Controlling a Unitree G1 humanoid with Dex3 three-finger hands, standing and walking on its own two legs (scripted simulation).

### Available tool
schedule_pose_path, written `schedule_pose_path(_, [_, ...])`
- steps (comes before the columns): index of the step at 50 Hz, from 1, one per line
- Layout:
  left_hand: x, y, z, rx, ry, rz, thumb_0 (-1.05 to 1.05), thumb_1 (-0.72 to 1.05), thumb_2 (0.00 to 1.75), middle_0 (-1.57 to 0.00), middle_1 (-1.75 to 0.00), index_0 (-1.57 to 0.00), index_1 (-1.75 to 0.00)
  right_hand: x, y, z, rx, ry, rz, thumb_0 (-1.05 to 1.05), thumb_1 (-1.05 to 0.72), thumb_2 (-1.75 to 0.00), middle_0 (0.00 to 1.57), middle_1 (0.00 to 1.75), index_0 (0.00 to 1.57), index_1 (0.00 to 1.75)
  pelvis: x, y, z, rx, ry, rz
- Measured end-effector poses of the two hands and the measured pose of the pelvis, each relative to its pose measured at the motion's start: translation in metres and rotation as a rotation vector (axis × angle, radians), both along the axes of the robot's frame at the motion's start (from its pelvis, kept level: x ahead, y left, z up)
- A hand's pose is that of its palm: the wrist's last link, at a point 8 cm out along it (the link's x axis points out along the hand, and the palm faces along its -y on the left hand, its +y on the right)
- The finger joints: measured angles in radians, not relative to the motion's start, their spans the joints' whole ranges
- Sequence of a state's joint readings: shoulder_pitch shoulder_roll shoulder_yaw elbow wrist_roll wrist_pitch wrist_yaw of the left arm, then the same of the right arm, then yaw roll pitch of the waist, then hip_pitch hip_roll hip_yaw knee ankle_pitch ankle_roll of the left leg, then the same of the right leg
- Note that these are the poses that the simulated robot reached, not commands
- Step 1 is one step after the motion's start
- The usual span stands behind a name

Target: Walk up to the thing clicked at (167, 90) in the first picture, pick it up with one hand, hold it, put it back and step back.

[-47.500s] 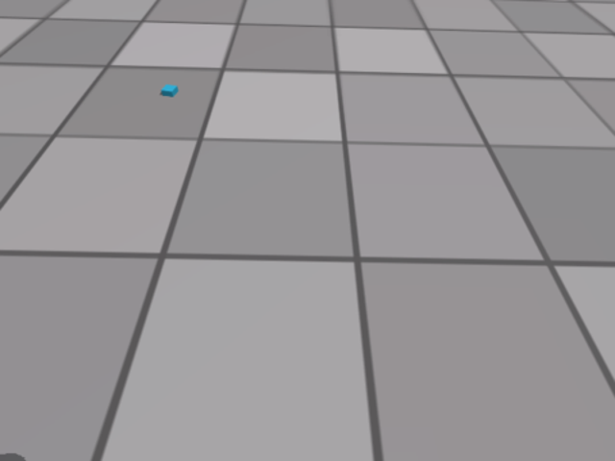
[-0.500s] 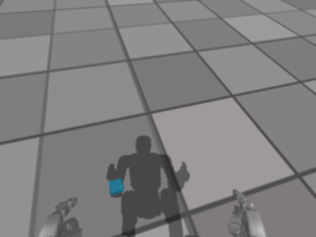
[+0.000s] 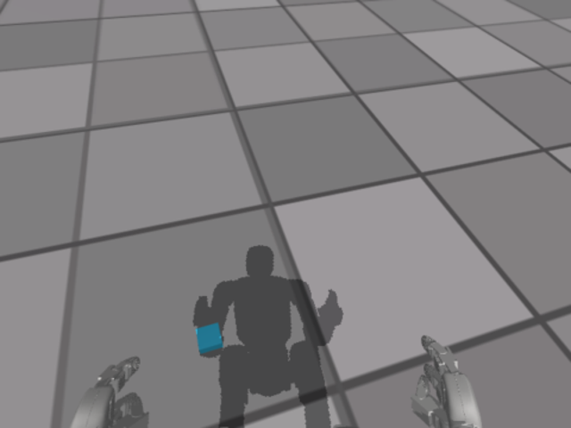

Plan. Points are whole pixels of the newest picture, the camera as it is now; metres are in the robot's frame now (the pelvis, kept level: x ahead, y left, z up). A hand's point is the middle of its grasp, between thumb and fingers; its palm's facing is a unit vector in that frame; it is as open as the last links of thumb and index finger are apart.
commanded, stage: home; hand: left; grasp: from above
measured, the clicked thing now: (209, 337) +0.52 +0.21 -0.70
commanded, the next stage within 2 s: stand in 0.80 s
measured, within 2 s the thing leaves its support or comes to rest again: neither
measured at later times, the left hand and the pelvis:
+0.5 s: hand (142, 422) +0.16 +0.18 -0.05, palm faces +0.05 -0.98 -0.19, open 7.4 cm; pelvis +0.00 +0.00 +0.00, yaw +0 degrees
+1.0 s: hand (136, 423) +0.17 +0.20 -0.08, palm faces +0.02 -0.96 -0.29, open 7.4 cm; pelvis -0.01 +0.00 +0.01, yaw +0 degrees
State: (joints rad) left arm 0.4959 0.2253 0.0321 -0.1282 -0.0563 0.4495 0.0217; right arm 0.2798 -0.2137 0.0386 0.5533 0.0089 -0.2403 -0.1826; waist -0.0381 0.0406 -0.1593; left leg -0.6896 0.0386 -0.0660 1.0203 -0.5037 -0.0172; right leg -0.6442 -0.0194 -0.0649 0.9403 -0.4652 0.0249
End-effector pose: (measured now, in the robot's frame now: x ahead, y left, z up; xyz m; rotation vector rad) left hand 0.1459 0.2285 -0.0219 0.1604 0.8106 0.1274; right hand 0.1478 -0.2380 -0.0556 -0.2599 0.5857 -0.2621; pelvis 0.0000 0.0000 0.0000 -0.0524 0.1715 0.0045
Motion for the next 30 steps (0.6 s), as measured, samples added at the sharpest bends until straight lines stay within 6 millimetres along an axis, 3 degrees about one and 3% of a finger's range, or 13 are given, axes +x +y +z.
schedule_pose_path(30, [-0.0004, 0.002, -0.0006, 0.003, 0.004, -0.004, 0.01, 0.9, 0.9, -0.19, -0.3, -0.2, -0.3, -0.001, 0.0028, -0.001, 0.005, 0.005, 0.0, 0.01, -0.91, -0.89, 0.2, 0.3, 0.2, 0.3, 0.0001, 0.0019, -0.001, -0.002, 0.006, -0.001])
